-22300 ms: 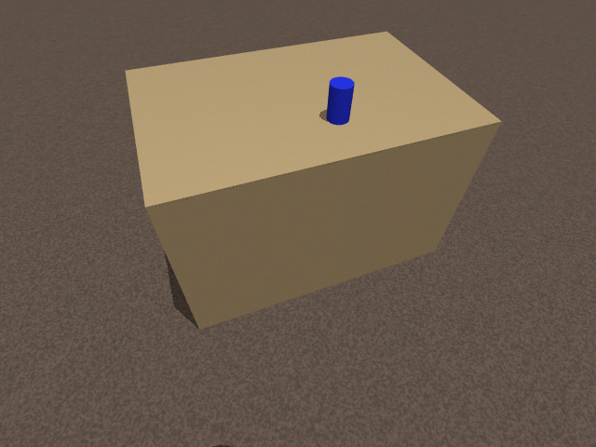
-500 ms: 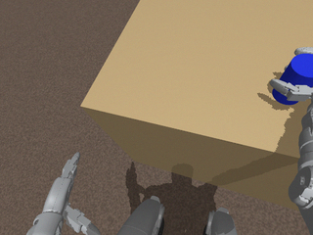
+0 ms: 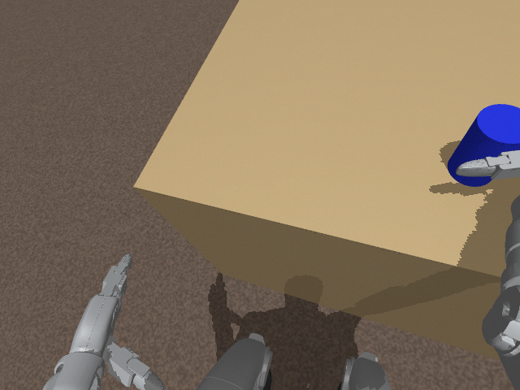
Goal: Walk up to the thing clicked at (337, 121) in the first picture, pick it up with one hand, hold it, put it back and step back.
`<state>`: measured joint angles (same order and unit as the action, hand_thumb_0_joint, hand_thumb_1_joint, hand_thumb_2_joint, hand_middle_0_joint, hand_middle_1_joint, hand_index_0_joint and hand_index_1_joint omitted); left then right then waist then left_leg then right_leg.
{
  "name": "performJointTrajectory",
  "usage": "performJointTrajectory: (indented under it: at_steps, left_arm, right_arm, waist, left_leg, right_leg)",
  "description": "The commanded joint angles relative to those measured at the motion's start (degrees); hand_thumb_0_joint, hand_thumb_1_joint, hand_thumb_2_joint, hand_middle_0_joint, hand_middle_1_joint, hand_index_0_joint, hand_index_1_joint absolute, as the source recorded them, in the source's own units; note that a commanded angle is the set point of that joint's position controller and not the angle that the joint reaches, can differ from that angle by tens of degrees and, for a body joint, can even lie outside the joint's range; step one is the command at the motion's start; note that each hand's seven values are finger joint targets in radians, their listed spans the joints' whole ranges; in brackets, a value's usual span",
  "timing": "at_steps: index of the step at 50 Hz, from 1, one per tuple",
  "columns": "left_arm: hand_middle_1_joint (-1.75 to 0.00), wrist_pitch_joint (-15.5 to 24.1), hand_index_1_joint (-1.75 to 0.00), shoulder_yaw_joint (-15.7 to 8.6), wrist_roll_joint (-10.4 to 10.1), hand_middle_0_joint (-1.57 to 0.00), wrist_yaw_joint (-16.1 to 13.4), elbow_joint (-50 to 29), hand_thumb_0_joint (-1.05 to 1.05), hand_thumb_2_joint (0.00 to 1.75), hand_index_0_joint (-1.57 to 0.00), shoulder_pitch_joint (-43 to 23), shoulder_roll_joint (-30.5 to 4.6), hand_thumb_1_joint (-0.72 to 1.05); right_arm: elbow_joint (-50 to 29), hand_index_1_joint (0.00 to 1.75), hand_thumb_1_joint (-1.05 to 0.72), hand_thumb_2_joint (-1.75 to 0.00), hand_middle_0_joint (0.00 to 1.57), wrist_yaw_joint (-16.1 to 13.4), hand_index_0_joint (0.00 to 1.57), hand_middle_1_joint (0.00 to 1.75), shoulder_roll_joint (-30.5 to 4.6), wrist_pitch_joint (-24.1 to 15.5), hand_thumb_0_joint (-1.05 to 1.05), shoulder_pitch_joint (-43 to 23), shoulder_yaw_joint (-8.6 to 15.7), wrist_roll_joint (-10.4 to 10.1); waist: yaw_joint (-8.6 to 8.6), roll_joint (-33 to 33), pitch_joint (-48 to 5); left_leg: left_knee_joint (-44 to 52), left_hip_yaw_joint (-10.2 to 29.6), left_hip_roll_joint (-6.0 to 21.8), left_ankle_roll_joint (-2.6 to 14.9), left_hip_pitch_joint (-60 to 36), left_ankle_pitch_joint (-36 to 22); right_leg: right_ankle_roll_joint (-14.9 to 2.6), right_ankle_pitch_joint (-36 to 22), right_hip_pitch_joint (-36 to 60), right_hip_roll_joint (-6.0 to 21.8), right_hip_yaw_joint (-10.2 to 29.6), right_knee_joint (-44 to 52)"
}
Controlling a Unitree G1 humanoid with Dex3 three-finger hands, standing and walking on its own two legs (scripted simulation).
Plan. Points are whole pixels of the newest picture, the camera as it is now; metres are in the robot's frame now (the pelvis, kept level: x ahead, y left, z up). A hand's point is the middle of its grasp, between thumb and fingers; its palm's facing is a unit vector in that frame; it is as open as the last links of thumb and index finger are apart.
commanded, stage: withdraw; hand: right
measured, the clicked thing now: (486, 148) +0.51 -0.22 +0.02
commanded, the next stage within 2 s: rise in 0.16 s
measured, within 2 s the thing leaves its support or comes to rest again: neither
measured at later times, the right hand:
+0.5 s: hand out of the picture +0.45 -0.33 +0.13, palm faces +0.33 +0.91 -0.26, open 17.3 cm
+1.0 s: hand out of the picture +0.27 -0.28 +0.11, palm faces +0.34 +0.88 -0.33, open 17.3 cm
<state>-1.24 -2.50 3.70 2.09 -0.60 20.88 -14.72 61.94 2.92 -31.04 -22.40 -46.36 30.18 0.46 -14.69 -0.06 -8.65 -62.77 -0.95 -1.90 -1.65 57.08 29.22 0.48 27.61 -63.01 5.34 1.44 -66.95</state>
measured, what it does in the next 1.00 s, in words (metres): rises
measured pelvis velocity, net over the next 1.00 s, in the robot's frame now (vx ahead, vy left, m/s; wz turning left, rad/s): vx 0.03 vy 0.00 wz -0.05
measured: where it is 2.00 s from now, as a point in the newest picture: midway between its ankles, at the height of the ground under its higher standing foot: outside the picture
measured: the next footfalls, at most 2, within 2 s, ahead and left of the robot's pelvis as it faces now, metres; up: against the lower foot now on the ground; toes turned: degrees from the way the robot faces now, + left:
none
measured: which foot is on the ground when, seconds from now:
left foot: down 0.00-1.00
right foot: down 0.00-1.00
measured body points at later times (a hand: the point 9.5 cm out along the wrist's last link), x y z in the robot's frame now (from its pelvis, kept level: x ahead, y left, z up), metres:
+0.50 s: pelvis +0.02 -0.01 +0.05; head +0.08 -0.03 +0.50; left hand +0.17 +0.24 +0.01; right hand +0.43 -0.38 +0.15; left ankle +0.00 +0.14 -0.65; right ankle +0.03 -0.12 -0.65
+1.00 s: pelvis +0.03 +0.00 +0.08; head +0.05 +0.00 +0.53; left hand +0.19 +0.26 +0.01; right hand +0.25 -0.32 +0.14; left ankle +0.00 +0.14 -0.65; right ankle +0.03 -0.12 -0.65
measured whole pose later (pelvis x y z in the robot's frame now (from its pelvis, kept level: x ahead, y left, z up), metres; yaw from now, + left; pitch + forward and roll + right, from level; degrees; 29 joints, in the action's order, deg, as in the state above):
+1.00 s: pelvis +0.03 +0.00 +0.08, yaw -3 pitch +5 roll +1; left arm -5.1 -5.1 -3.8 -2.6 19.9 20.8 -14.1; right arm 7.1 -3.2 -19.9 -1.5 10.9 13.5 -4.2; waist 1.2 1.5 -4.4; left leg -36.9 0.3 1.4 -1.9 20.5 21.9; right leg 0.3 19.4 -25.2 2.0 -1.3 -39.1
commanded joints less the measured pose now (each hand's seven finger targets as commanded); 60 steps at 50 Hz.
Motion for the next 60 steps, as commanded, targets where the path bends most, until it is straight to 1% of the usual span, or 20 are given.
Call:
performJointTrajectory:
  at_steps: [1, 4, 6, 9, 11, 13, 14, 15, 17, 22, 24, 28, 30, 33, 35, 43, 46, 49, 56, 60]
  left_arm:
    - [-0.04, 2.4, -0.05, -6.2, -0.9, -0.05, -1.5, -5.7, 0.0, 0.05, -0.04, 2.4, -9.4, -0.54]
    - [-0.04, 2.4, -0.05, -4.9, -1.5, -0.05, -1.9, -5.0, 0.0, 0.05, -0.04, -0.4, -8.7, -0.55]
    - [-0.04, 2.4, -0.05, -3.5, -2.0, -0.05, -1.9, -1.8, 0.0, 0.05, -0.04, 0.0, -7.7, -0.55]
    - [-0.04, 2.8, -0.05, -1.2, -2.9, -0.05, -2.1, -1.2, 0.0, 0.05, -0.04, -1.8, -6.0, -0.56]
    - [-0.04, 2.8, -0.05, -3.9, -3.4, -0.05, -2.4, 2.1, 0.0, 0.04, -0.05, 1.2, -8.4, -0.55]
    - [-0.04, 3.5, -0.05, -1.8, -4.0, -0.05, -2.4, -0.4, 0.0, 0.04, -0.05, -1.6, -7.6, -0.55]
    - [-0.05, 3.6, -0.07, -3.1, -4.0, -0.06, -2.7, 0.8, 0.0, 0.08, -0.05, 0.0, -8.3, -0.58]
    - [-0.05, 2.4, -0.06, -2.2, -4.9, -0.06, -2.4, -2.4, 0.0, 0.07, -0.05, -1.8, -8.4, -0.56]
    - [-0.05, 0.9, -0.06, -4.7, -5.2, -0.06, -2.0, 0.1, 0.0, 0.06, -0.05, 3.9, -9.7, -0.55]
    - [-0.05, -0.8, -0.05, -2.6, -6.2, -0.05, -0.9, 3.2, 0.0, 0.06, -0.05, 1.9, -8.5, -0.54]
    - [-0.05, -1.1, -0.05, -3.6, -6.0, -0.05, -1.1, 4.6, 0.0, 0.07, -0.05, 0.3, -9.0, -0.54]
    - [-0.05, -0.5, -0.05, -2.2, -6.4, -0.05, -1.5, 6.0, 0.0, 0.07, -0.05, -4.8, -8.0, -0.54]
    - [-0.05, -0.1, -0.05, -3.4, -6.3, -0.05, -2.2, 6.4, 0.0, 0.08, -0.05, -5.4, -8.7, -0.55]
    - [-0.05, 0.1, -0.06, -3.5, -6.7, -0.05, -2.8, 7.9, 0.0, 0.08, -0.04, -3.6, -9.0, -0.56]
    - [-0.05, -0.1, -0.06, -3.1, -6.7, -0.05, -2.9, 6.6, 0.0, 0.08, -0.04, -3.0, -8.1, -0.56]
    - [-0.05, -1.3, -0.05, -6.7, -8.0, -0.05, -4.1, 12.4, 0.0, 0.06, -0.05, 0.2, -8.4, -0.54]
    - [-0.05, -0.8, -0.06, -6.4, -7.5, -0.06, -5.1, 9.5, 0.0, 0.06, -0.05, -3.8, -8.1, -0.54]
    - [-0.05, 0.3, -0.05, -9.5, -7.0, -0.05, -7.0, 9.7, 0.0, 0.06, -0.05, -4.6, -10.6, -0.53]
    - [-0.06, 2.0, -0.05, -4.3, -6.2, -0.05, -7.3, 13.0, 0.0, 0.06, -0.05, -2.5, -3.6, -0.52]
    - [-0.06, 3.2, -0.06, -8.3, -5.8, -0.05, -7.9, 12.3, 0.0, 0.06, -0.05, -1.6, -7.3, -0.52]
  right_arm:
    - [-15.6, 0.04, 0.51, -0.02, 0.08, 1.2, 0.07, 0.04, -19.3, -2.3, 0.0, -25.4, 0.8, -1.1]
    - [-18.4, 0.04, 0.54, -0.02, 0.07, 2.2, 0.06, 0.04, -22.0, -0.3, 0.0, -28.6, 1.6, -1.8]
    - [-10.5, 0.04, 0.52, -0.03, 0.07, 4.2, 0.06, 0.04, -16.2, 2.3, 0.0, -22.3, -1.5, -2.6]
    - [-12.4, 0.04, 0.5, -0.03, 0.07, 6.2, 0.06, 0.04, -17.5, 4.0, 0.0, -24.2, -1.6, -3.6]
    - [-7.2, 0.04, 0.46, -0.04, 0.07, 8.0, 0.07, 0.04, -14.8, 6.2, 0.0, -16.9, -2.4, -4.8]
    - [-11.8, 0.04, 0.44, -0.04, 0.08, 9.1, 0.07, 0.04, -14.3, 6.7, 0.0, -19.2, -2.9, -5.9]
    - [-12.1, 0.06, 0.47, -0.06, 0.06, 9.7, 0.07, 0.06, -12.8, 6.9, 0.0, -21.1, -4.4, -6.3]
    - [-1.2, 0.06, 0.48, -0.05, 0.06, 6.4, 0.07, 0.06, -23.2, 10.8, 0.0, -9.0, -3.5, 0.4]
    - [-18.2, 0.06, 0.51, -0.04, 0.06, 4.6, 0.07, 0.06, -19.5, 11.3, 0.0, -23.2, -7.1, -0.9]
    - [-14.5, 0.06, 0.55, -0.04, 0.06, 0.1, 0.06, 0.06, -27.2, 14.8, 0.0, -13.4, -3.2, 1.7]
    - [-18.8, 0.05, 0.56, -0.05, 0.06, -1.3, 0.05, 0.05, -27.3, 14.4, 0.0, -19.7, -3.6, 1.9]
    - [-12.3, 0.05, 0.55, -0.05, 0.06, -3.6, 0.05, 0.05, -23.1, 15.4, 0.0, -9.1, -4.5, 1.9]
    - [-20.8, 0.05, 0.56, -0.05, 0.06, -4.0, 0.05, 0.05, -19.4, 14.7, 0.0, -13.0, -7.7, 1.1]
    - [-17.2, 0.05, 0.55, -0.05, 0.06, -5.1, 0.05, 0.05, -20.0, 15.7, 0.0, 3.5, -5.7, 0.5]
    - [-29.5, 0.05, 0.54, -0.05, 0.06, -4.8, 0.05, 0.05, -13.3, 15.4, 0.0, 4.5, -10.5, -0.8]
    - [-56.6, 0.05, 0.52, -0.05, 0.06, -5.7, 0.05, 0.05, -7.2, 17.7, 0.0, 36.8, -9.3, -4.6]
    - [-72.3, 0.05, 0.52, -0.05, 0.06, -7.0, 0.05, 0.05, -7.3, 16.8, 0.0, 39.2, -8.5, -4.9]
    - [-72.2, 0.06, 0.53, -0.05, 0.06, -8.0, 0.05, 0.05, -2.3, 17.1, 0.0, 52.0, -9.9, -5.0]
    - [-81.8, 0.06, 0.53, -0.05, 0.05, -7.5, 0.05, 0.06, 5.2, 15.9, 0.0, 68.4, -14.5, -4.7]
    - [-82.9, 0.06, 0.54, -0.05, 0.05, -6.9, 0.05, 0.06, 5.2, 15.9, 0.0, 72.3, -13.5, -4.9]
  waist:
    - [3.25, 17.0, -32.2]
    - [3.97, 16.2, -31.3]
    - [4.52, 13.6, -26.1]
    - [5.09, 11.5, -25.9]
    - [4.35, 7.4, -21.0]
    - [5.65, 7.6, -22.5]
    - [3.84, 6.3, -22.2]
    - [9.3, 4.9, -18.9]
    - [6.21, 6.3, -22.2]
    - [10.22, 6.2, -17.4]
    - [9.88, 10.2, -19.6]
    - [11.48, 8.2, -16.3]
    - [11.37, 11.5, -21.1]
    - [13.3, 6.6, -17.7]
    - [13.44, 8.6, -18.5]
    - [15.44, 6.8, -5.2]
    - [16.11, 6.9, -8.4]
    - [15.19, 3.7, -5.0]
    - [16.97, 3.9, -0.2]
    - [15.23, 1.0, 3.4]
  left_leg:
    - [9.0, -1.9, -1.7, 2.36, -11.1, -23.4]
    - [11.0, -1.5, -1.4, 2.21, -14.2, -24.9]
    - [12.7, -2.1, -1.5, 2.3, -15.3, -24.4]
    - [14.4, -1.6, -1.2, 2.0, -18.5, -25.1]
    - [16.0, -1.7, -1.1, 1.69, -18.6, -25.1]
    - [16.7, -1.8, -0.9, 1.85, -18.9, -23.7]
    - [17.2, -1.9, -1.0, 1.77, -18.4, -23.7]
    - [19.2, -1.5, -0.4, 1.74, -21.7, -23.2]
    - [19.7, -1.1, -0.2, 1.34, -23.7, -26.4]
    - [22.1, -1.4, 0.4, 1.7, -26.1, -26.1]
    - [23.0, -1.5, 0.3, 2.29, -25.3, -23.6]
    - [24.8, -1.9, 0.2, 2.42, -27.9, -21.5]
    - [24.9, -2.1, 0.2, 2.85, -27.7, -22.3]
    - [25.6, -2.8, 0.1, 2.49, -31.2, -26.6]
    - [25.7, -3.0, 0.1, 2.84, -32.3, -27.3]
    - [29.1, -2.9, 0.4, 2.78, -34.5, -23.8]
    - [29.3, -2.7, 0.8, 2.36, -37.9, -25.1]
    - [30.0, -2.8, 0.8, 1.92, -37.9, -23.5]
    - [30.0, -2.7, 1.5, 1.67, -38.1, -22.8]
    - [31.5, -2.2, 2.0, 1.07, -35.2, -17.8]
  right_leg:
    - [-0.72, -28.7, 35.6, -2.5, 0.4, 8.5]
    - [-0.77, -28.8, 36.1, -2.6, 0.3, 10.2]
    - [-0.6, -27.4, 34.7, -2.8, 0.2, 12.6]
    - [-0.93, -26.3, 35.1, -2.8, -0.2, 14.3]
    - [-1.32, -24.5, 33.3, -2.9, -0.2, 15.7]
    - [-1.21, -25.0, 36.4, -2.7, 0.0, 17.5]
    - [-1.27, -25.2, 37.4, -2.5, 0.1, 17.5]
    - [-1.06, -23.7, 35.6, -3.7, -1.4, 19.8]
    - [-1.28, -25.2, 39.5, -3.6, -1.7, 20.4]
    - [-1.1, -26.9, 39.9, -4.0, -2.5, 23.2]
    - [-0.54, -26.3, 44.2, -3.6, -2.3, 24.4]
    - [-0.17, -23.2, 43.2, -3.6, -2.5, 27.0]
    - [0.38, -26.7, 48.9, -3.0, -1.9, 27.2]
    - [0.12, -31.8, 48.2, -3.4, -2.5, 27.2]
    - [0.51, -34.4, 50.4, -3.1, -2.5, 28.5]
    - [-0.05, -26.9, 47.1, -3.6, -3.7, 33.0]
    - [-0.23, -27.1, 48.7, -3.6, -3.5, 33.4]
    - [-0.57, -24.8, 48.7, -3.6, -3.3, 33.9]
    - [-0.81, -23.5, 46.7, -4.7, -4.2, 34.0]
    - [-1.33, -17.5, 45.5, -5.1, -4.6, 34.5]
